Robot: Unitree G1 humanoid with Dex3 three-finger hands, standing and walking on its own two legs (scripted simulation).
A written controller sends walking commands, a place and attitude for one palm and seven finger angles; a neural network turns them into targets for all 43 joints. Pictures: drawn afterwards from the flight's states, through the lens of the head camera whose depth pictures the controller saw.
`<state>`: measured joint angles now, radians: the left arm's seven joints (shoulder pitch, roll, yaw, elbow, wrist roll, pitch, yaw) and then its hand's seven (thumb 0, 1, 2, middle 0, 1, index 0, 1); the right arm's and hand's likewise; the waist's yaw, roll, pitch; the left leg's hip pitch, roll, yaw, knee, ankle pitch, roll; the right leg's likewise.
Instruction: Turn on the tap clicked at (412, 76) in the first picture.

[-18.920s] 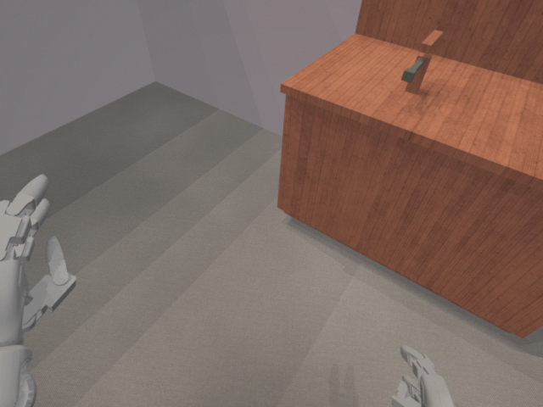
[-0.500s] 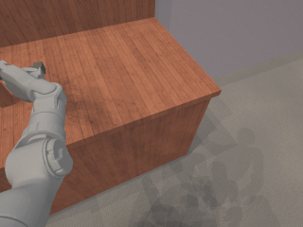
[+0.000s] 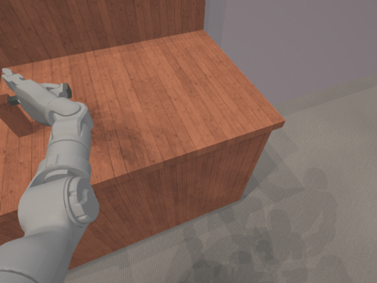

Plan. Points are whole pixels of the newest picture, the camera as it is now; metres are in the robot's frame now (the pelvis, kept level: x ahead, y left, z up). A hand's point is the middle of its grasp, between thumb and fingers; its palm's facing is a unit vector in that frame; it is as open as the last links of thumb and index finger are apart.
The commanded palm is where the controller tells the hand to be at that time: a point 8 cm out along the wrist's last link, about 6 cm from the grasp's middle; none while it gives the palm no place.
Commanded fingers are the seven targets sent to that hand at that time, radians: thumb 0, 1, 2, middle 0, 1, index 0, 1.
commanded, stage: lift the hand up off the lever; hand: left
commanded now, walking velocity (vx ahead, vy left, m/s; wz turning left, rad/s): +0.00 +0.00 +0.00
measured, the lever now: (64, 91) +0.58 +0.29 +0.08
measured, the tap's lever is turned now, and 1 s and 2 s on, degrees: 86 86 86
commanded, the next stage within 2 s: draw the hand back beside the body in 0.20 s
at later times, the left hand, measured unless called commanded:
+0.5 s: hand (78, 95) +0.45 +0.19 +0.17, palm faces +0.47 -0.88 -0.07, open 7.8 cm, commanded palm +0.38 +0.25 +0.16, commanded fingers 0.00 0.90 0.90 -0.16 -0.18 -0.16 -0.18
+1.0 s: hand (37, 163) +0.30 +0.22 +0.17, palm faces +0.30 -0.93 -0.21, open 7.6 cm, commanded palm +0.25 +0.27 +0.18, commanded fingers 0.00 0.90 0.90 -0.19 -0.26 -0.19 -0.26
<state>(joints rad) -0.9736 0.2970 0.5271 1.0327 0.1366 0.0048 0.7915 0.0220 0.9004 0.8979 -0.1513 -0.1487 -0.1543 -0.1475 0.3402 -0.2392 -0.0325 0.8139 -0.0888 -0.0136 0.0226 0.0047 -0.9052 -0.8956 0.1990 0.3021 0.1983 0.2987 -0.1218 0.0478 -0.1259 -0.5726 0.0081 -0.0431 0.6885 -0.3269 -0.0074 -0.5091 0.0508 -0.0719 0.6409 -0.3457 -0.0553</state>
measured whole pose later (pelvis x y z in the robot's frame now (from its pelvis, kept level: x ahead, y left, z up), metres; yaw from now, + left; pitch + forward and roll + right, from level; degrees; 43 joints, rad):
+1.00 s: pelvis -0.03 +0.00 +0.03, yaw -3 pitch -5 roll +0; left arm -0.13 0.30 0.21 0.21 -0.08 -0.09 0.10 0.02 0.89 0.90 -0.18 -0.23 -0.19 -0.23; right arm 0.14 -0.24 0.03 0.65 0.04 -0.07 -0.09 0.01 -0.90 -0.90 0.20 0.30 0.20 0.30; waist 0.02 0.06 0.01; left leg -0.11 0.01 0.02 0.37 -0.17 0.00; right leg -0.09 0.05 -0.01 0.37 -0.19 -0.05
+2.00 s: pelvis -0.03 +0.00 +0.03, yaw -1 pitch -5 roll -1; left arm 0.39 0.32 0.28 -0.33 -0.06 -0.13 0.10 0.02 0.89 0.90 -0.21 -0.30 -0.21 -0.30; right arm 0.17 -0.23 0.03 0.65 0.00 -0.12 -0.08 0.01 -0.90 -0.90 0.20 0.30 0.20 0.30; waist 0.04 0.08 0.02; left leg -0.14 0.02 -0.01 0.42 -0.19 -0.01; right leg -0.07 0.07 -0.04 0.34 -0.18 -0.05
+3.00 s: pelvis -0.17 +0.04 +0.00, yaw +2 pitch -2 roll -3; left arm 0.41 0.39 0.38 -0.53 -0.03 -0.16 0.18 0.02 0.89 0.90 -0.21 -0.30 -0.21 -0.30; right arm 0.18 -0.18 -0.02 0.61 -0.01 -0.10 -0.08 0.01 -0.90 -0.90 0.20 0.30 0.20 0.30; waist 0.01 0.03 0.03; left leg -0.47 0.04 0.04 0.50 0.00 0.05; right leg -0.35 0.10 0.02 0.93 -0.45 0.00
